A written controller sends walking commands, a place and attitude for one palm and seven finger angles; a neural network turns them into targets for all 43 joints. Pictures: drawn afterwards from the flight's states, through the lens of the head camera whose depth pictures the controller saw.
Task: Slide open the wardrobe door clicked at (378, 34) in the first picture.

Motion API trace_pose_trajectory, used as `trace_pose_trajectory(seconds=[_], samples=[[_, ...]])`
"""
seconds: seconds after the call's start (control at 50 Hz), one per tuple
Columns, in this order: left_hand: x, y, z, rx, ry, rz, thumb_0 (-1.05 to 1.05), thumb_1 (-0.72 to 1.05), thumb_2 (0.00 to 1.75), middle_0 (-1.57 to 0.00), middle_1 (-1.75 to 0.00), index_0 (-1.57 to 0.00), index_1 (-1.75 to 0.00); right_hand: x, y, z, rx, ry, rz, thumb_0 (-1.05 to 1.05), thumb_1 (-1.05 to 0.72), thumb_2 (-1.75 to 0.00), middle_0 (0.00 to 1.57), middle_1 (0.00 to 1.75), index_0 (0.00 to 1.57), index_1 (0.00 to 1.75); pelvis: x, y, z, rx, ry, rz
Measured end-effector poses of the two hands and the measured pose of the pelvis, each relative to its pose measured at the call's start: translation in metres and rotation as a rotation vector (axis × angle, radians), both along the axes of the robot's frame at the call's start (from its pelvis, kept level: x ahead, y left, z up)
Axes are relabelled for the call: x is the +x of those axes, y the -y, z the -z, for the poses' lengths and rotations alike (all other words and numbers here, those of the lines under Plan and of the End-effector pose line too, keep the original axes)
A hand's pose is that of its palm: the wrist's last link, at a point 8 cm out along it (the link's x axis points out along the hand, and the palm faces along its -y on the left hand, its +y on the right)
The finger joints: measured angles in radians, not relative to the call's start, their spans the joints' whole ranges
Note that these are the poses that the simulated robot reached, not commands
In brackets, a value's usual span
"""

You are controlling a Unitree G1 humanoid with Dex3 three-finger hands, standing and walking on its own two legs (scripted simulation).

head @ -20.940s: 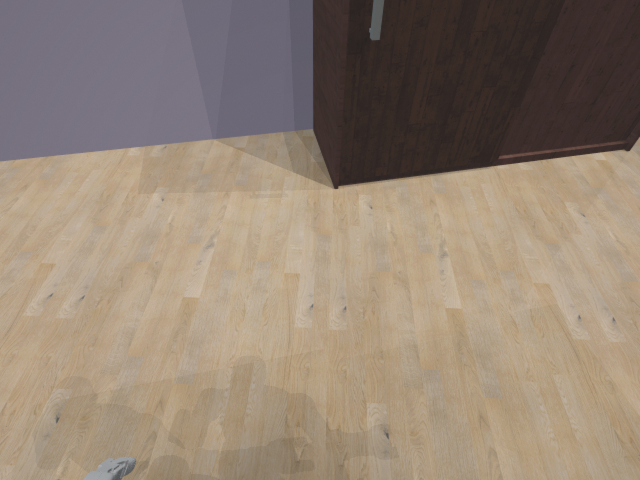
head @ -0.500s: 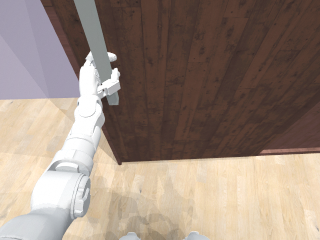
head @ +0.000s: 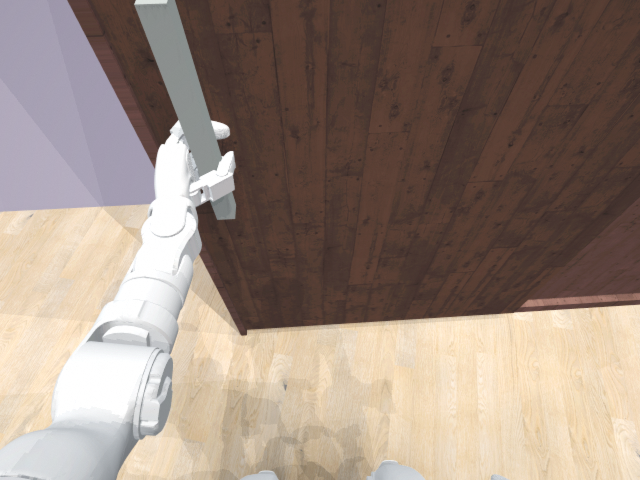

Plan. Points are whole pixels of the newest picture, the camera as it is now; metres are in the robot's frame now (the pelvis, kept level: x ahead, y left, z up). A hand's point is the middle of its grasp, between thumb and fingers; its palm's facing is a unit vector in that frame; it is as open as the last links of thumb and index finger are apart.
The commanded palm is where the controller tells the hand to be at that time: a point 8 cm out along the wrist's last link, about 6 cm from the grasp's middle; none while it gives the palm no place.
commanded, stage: step sideways, sliding the door along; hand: left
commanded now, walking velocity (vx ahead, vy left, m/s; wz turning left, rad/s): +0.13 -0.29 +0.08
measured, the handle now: (202, 122) +0.52 +0.16 +0.13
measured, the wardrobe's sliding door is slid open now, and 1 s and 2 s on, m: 0.00 0.09 0.31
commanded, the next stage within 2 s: none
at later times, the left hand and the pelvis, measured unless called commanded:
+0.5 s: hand (234, 173) +0.47 +0.12 +0.09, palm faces +0.26 -0.96 -0.11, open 5.9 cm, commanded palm +0.45 +0.09 +0.09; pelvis +0.07 -0.09 +0.02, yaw +7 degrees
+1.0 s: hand (300, 170) +0.48 +0.03 +0.09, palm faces +0.37 -0.92 -0.10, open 6.3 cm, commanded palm +0.45 +0.00 +0.09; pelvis +0.15 -0.17 +0.01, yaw +13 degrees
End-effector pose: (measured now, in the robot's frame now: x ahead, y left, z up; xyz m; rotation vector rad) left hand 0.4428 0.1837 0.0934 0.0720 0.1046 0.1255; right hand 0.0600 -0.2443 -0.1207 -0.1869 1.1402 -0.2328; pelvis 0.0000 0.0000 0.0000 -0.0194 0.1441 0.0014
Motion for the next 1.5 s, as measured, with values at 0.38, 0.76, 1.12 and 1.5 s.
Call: trace_pose_trajectory(seconds=[0.38, 0.76, 1.12, 1.5], samples=[[-0.003, 0.010, -0.002, 0.032, -0.027, -0.109, -0.01, 0.61, 0.80, -0.41, -1.29, -0.44, -1.40, 0.127, 0.063, -0.004, -0.036, 0.041, -0.243, 0.01, -0.91, -0.89, 0.20, 0.30, 0.20, 0.30, 0.046, 0.065, -0.012, 0.039, 0.090, -0.110], [-0.007, 0.058, -0.003, 0.074, -0.023, -0.358, 0.02, 0.63, 0.78, -0.36, -1.18, -0.42, -1.40, 0.297, 0.094, -0.006, 0.142, 0.323, -0.357, 0.01, -0.91, -0.89, 0.20, 0.30, 0.20, 0.30, 0.133, 0.164, -0.005, 0.074, 0.158, -0.204], [-0.002, 0.134, -0.001, 0.037, 0.053, -0.237, 0.05, 0.70, 0.77, -0.28, -1.31, -0.29, -1.40, 0.328, 0.080, -0.031, 0.230, 0.284, -0.504, 0.01, -0.91, -0.89, 0.20, 0.30, 0.20, 0.30, 0.172, 0.191, -0.022, 0.013, 0.132, -0.181], [0.003, 0.224, -0.002, 0.046, 0.038, -0.285, 0.04, 0.67, 0.79, -0.31, -1.25, -0.32, -1.40, 0.381, 0.221, -0.054, 0.091, 0.373, -0.376, 0.01, -0.91, -0.89, 0.20, 0.30, 0.20, 0.30, 0.200, 0.274, -0.032, 0.109, 0.102, -0.107]])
